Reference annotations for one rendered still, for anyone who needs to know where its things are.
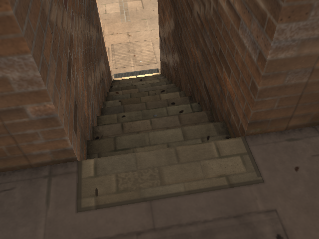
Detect stairs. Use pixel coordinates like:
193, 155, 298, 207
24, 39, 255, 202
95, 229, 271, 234
87, 73, 231, 159

